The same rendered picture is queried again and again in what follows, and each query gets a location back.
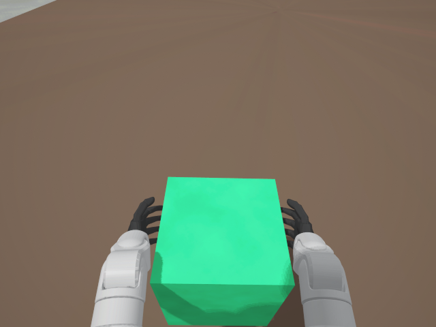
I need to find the robot left forearm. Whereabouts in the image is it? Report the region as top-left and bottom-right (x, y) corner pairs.
(91, 230), (151, 327)

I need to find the carton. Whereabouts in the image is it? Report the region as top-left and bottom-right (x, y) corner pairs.
(150, 177), (295, 326)

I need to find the right robot hand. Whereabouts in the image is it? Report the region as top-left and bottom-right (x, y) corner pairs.
(281, 199), (314, 249)

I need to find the robot right forearm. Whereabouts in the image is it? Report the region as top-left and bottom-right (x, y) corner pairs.
(293, 232), (356, 327)

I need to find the left robot hand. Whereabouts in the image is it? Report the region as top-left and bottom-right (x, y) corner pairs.
(128, 197), (163, 245)

